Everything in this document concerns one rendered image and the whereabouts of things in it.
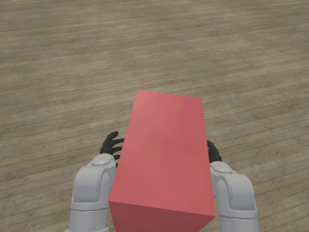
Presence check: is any carton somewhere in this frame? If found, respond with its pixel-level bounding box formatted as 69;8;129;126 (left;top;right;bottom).
108;89;216;232

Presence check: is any left robot forearm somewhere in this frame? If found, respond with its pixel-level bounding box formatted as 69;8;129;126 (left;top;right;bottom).
65;153;117;232

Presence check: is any robot left hand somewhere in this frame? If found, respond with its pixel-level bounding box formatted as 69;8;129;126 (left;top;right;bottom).
99;131;125;168

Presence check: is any right robot forearm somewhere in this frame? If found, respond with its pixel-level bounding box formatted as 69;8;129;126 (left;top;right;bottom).
210;161;260;232

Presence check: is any robot right hand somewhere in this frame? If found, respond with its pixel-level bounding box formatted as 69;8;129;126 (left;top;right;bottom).
207;140;222;163

